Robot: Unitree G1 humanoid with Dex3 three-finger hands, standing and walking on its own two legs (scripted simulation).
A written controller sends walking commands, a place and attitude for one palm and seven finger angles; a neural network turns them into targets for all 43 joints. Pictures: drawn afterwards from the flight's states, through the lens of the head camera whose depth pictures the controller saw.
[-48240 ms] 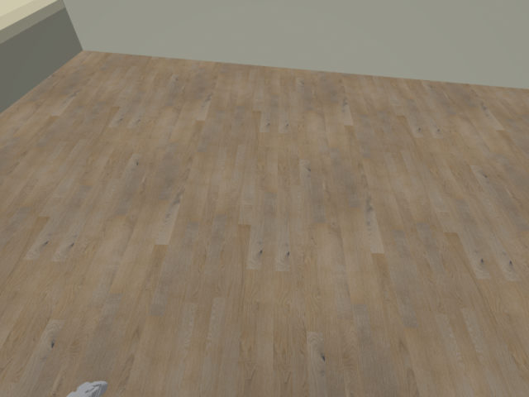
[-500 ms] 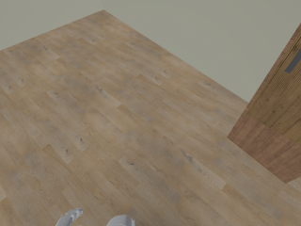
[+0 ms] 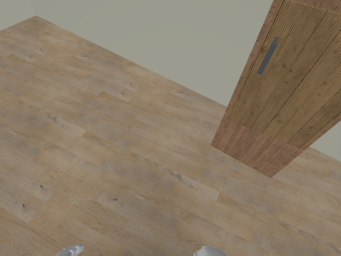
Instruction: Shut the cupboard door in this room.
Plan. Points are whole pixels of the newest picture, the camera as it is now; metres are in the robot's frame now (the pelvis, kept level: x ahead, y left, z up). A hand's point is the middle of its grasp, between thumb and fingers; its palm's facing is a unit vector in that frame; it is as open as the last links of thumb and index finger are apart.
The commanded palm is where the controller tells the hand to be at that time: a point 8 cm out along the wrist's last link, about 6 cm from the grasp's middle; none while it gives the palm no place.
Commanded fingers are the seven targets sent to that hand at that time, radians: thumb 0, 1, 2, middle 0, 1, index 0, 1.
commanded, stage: turn to face it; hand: left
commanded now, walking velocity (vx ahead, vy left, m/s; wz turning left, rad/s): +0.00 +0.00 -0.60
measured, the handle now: (267, 56) +0.76 -0.30 +0.04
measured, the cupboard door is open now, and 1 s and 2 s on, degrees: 6 6 6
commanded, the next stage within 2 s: take the last steps up to it in 0.66 s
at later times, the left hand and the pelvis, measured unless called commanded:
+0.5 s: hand (110, 247) +0.15 +0.17 -0.19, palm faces -0.22 -0.96 -0.19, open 7.4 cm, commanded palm none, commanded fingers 0.00 0.90 0.90 -0.20 -0.30 -0.20 -0.30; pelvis +0.03 -0.01 -0.02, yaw -15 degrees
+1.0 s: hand (125, 245) +0.16 +0.12 -0.17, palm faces -0.37 -0.91 -0.21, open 7.4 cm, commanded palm none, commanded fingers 0.00 0.90 0.90 -0.20 -0.30 -0.20 -0.30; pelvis +0.04 -0.03 +0.00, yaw -23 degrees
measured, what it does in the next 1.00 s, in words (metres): steps on the spot, turning right: right foot, then left foot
